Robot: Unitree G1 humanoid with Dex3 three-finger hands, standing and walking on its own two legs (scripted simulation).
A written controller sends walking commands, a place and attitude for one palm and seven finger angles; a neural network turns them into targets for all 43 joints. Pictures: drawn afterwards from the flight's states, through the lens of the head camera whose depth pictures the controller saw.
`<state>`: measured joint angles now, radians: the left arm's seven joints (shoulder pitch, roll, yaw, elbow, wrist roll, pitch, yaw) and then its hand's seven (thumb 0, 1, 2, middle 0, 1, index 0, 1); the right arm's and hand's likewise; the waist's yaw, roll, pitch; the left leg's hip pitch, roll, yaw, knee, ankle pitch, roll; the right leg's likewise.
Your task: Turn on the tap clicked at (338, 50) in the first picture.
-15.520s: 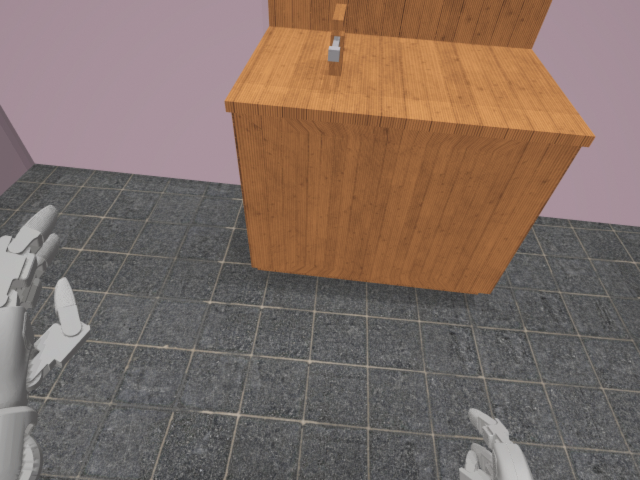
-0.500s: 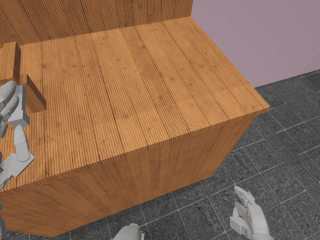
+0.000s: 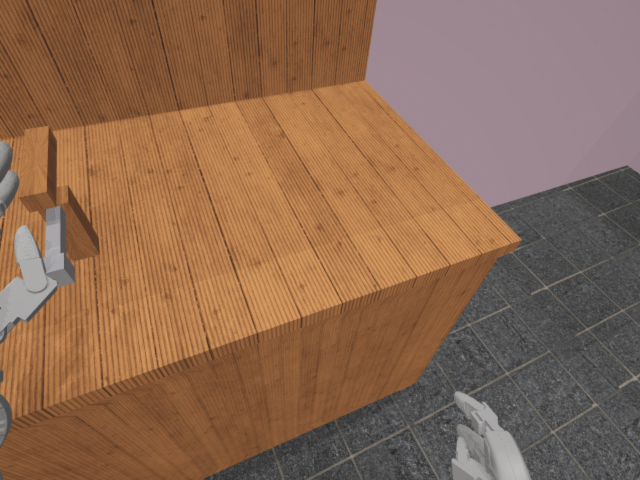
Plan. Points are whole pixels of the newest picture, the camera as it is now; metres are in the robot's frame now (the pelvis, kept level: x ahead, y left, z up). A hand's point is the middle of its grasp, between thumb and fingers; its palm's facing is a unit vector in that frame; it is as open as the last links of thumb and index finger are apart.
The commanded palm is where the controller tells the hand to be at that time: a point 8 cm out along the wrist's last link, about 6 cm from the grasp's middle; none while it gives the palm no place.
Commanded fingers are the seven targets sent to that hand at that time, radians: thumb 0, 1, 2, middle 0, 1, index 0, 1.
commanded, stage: come to a stop and stand still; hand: left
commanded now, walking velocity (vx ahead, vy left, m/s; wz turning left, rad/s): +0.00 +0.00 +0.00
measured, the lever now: (55, 271) +0.30 +0.33 +0.10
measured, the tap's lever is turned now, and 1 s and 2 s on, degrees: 0 0 0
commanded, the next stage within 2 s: look again from close up in 0.40 s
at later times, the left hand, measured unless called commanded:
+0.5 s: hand (37, 319) +0.21 +0.28 +0.15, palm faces +0.43 -0.83 -0.35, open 7.4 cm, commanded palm +0.15 +0.31 +0.18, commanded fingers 0.00 0.90 0.90 -0.20 -0.30 -0.20 -0.30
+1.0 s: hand (46, 330) +0.20 +0.26 +0.16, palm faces +0.41 -0.84 -0.35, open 7.4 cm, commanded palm +0.14 +0.30 +0.18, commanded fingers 0.00 0.90 0.90 -0.20 -0.30 -0.20 -0.30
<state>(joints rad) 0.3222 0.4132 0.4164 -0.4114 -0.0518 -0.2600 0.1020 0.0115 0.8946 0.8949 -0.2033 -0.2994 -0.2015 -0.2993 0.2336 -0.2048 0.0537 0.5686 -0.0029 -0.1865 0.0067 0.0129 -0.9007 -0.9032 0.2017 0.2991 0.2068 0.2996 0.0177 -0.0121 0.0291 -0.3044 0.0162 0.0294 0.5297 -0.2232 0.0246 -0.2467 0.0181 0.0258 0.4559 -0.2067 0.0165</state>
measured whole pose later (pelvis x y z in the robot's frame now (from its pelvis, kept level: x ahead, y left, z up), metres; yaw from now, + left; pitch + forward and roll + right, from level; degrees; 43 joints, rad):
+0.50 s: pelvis +0.00 +0.02 +0.00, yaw +1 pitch -2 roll -2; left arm 0.40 0.33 0.35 -0.46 -0.02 -0.18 0.12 0.01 0.89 0.89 -0.21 -0.30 -0.21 -0.30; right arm 0.15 -0.17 0.05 0.55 0.00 -0.11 -0.02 0.01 -0.90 -0.90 0.20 0.30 0.20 0.30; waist 0.04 -0.01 0.08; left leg -0.27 -0.02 0.02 0.51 -0.21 0.06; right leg -0.19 -0.02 0.02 0.41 -0.19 0.05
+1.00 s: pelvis -0.01 +0.01 +0.00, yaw +2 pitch -2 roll -2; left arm 0.44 0.34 0.34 -0.46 -0.04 -0.20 0.12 0.01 0.89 0.89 -0.21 -0.30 -0.21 -0.30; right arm 0.20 -0.20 0.02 0.58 0.01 -0.11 -0.04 0.01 -0.90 -0.90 0.20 0.30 0.20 0.30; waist 0.01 -0.01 0.07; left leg -0.25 -0.01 0.01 0.47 -0.18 0.04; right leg -0.17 -0.01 0.01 0.38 -0.17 0.04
